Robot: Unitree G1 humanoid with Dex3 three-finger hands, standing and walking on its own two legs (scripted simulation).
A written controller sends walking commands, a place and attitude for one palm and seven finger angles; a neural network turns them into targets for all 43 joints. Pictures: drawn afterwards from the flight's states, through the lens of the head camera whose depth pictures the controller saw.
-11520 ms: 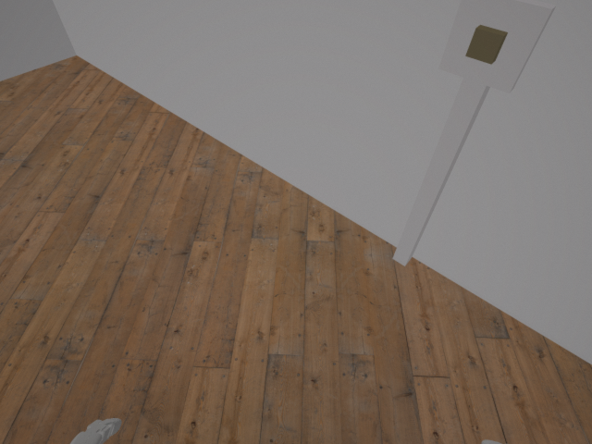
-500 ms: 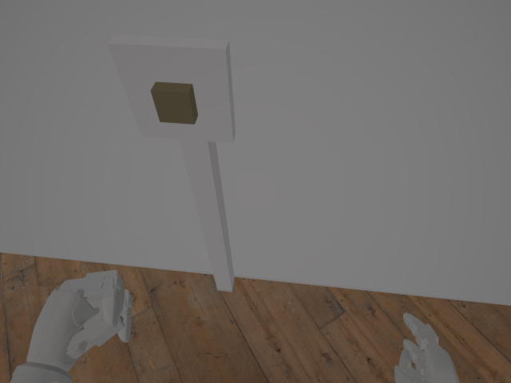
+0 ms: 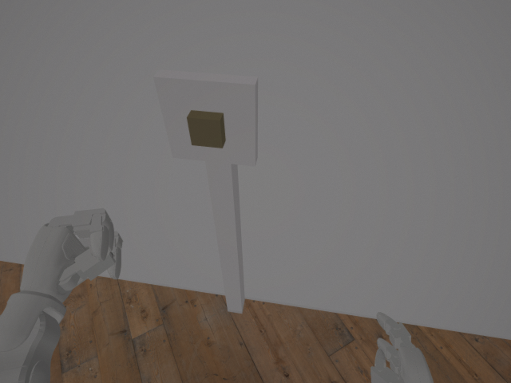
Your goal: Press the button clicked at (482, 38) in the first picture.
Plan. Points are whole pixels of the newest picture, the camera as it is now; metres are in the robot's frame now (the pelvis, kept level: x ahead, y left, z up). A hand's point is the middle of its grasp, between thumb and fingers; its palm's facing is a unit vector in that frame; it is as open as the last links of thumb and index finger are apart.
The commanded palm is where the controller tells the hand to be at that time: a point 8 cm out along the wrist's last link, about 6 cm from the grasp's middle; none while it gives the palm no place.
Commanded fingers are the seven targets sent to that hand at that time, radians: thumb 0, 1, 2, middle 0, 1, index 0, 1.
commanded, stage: raise the hand and make a fist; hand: left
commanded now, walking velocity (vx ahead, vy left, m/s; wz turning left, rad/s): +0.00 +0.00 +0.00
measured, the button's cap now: (207, 128) +0.52 +0.15 +0.15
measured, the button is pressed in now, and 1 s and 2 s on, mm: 0 0 0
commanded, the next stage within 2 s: aim a knuckle at the button in 0.42 s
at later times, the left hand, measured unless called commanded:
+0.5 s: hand (127, 262) +0.23 +0.20 +0.13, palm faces -0.01 -1.00 -0.07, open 3.1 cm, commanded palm +0.20 +0.25 +0.15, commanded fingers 0.00 0.90 0.90 -1.30 -1.50 -1.30 -1.50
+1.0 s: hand (167, 217) +0.30 +0.16 +0.14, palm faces -0.02 -1.00 -0.04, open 3.1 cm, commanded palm +0.28 +0.21 +0.13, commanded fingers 0.00 0.90 0.90 -1.30 -1.50 -1.30 -1.50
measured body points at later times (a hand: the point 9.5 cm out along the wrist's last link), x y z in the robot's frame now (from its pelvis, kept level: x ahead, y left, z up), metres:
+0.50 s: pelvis +0.00 -0.01 +0.01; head -0.02 -0.03 +0.46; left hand +0.23 +0.25 +0.14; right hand +0.18 -0.23 -0.06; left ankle +0.01 +0.09 -0.73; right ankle -0.02 -0.11 -0.73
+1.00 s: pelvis +0.01 -0.03 +0.00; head +0.00 -0.05 +0.45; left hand +0.30 +0.22 +0.14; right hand +0.17 -0.27 -0.08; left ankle +0.01 +0.09 -0.73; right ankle -0.02 -0.11 -0.73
